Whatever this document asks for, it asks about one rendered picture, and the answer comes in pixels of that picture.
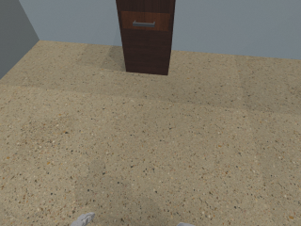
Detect handle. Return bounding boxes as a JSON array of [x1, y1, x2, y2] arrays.
[[133, 20, 155, 27]]

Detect left robot hand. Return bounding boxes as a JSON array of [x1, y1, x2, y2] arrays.
[[71, 212, 95, 226]]

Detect cabinet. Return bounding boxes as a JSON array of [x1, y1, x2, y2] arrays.
[[116, 0, 176, 76]]

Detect drawer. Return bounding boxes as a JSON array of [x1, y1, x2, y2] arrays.
[[120, 11, 170, 31]]

